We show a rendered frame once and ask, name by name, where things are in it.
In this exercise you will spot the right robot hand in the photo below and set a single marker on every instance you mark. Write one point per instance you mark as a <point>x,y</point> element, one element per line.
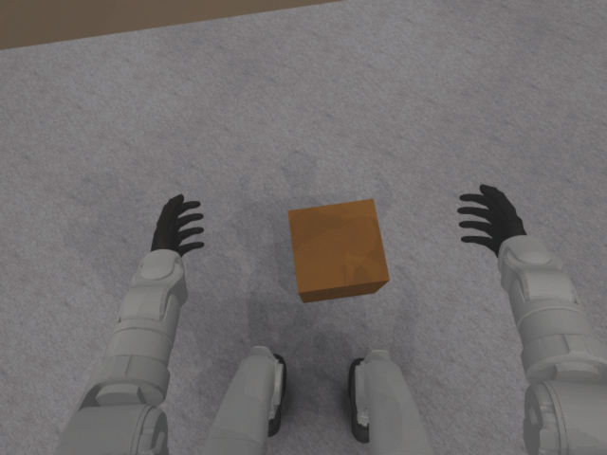
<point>503,219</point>

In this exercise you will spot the robot right upper arm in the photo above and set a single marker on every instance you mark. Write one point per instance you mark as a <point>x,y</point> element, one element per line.
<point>565,418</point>

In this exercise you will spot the left robot hand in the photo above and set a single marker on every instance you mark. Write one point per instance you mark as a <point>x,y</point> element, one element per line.
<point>167,234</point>

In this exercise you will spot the robot left forearm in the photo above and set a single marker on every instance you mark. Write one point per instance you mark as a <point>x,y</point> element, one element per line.
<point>133,370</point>

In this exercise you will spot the robot left upper arm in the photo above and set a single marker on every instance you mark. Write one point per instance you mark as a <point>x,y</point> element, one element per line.
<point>117,430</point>

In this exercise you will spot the carton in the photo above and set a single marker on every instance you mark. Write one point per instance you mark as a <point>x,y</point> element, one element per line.
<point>337,250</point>

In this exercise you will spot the robot left thigh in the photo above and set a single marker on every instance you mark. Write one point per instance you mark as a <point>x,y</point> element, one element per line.
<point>240,426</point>

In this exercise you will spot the robot thigh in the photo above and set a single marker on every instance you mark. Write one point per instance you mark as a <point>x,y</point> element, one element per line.
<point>395,424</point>
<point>240,426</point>

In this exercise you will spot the robot right forearm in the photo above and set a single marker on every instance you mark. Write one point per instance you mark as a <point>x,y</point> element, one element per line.
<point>558,340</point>

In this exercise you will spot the robot right thigh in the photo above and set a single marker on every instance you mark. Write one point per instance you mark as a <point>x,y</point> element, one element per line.
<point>395,424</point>

